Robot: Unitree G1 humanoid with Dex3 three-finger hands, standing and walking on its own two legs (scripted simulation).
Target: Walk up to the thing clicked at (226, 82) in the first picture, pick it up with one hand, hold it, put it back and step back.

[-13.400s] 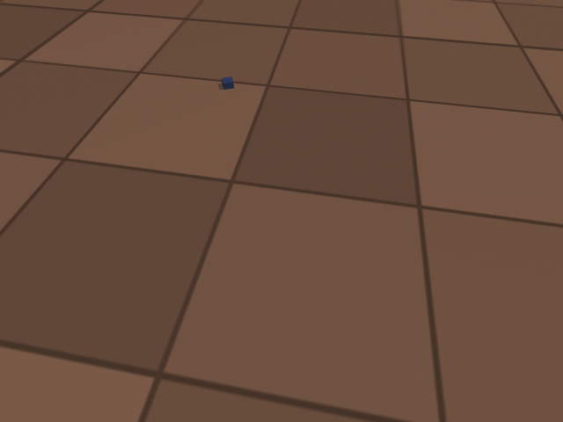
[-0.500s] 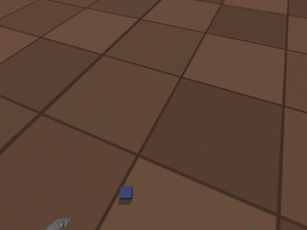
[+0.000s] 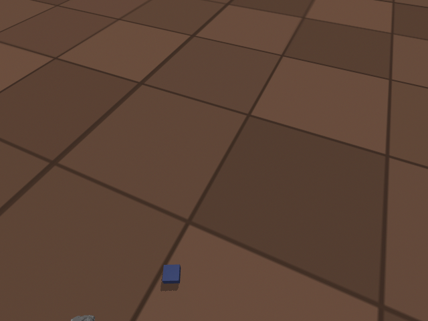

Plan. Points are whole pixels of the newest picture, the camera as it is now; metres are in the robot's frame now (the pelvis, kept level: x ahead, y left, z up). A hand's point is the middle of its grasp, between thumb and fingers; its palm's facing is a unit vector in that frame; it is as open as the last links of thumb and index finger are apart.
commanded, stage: walk up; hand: left
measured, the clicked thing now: (171, 274) +0.40 +0.21 -0.76
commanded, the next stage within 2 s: stand in 0.50 s
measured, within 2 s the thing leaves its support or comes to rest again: neither
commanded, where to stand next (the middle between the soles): +0.01 -0.02 m, yaw -1 degrees
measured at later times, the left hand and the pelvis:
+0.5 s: hand out of the picture +0.06 +0.24 -0.16, palm faces +0.01 -0.95 -0.32, open 7.4 cm; pelvis -0.01 -0.01 +0.00, yaw +0 degrees
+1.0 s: hand out of the picture +0.06 +0.24 -0.15, palm faces -0.02 -0.94 -0.35, open 7.4 cm; pelvis -0.01 -0.01 +0.00, yaw +1 degrees
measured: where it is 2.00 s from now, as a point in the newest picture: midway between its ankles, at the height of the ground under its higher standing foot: outside the picture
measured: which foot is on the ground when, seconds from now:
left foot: down 0.00-1.00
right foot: down 0.00-1.00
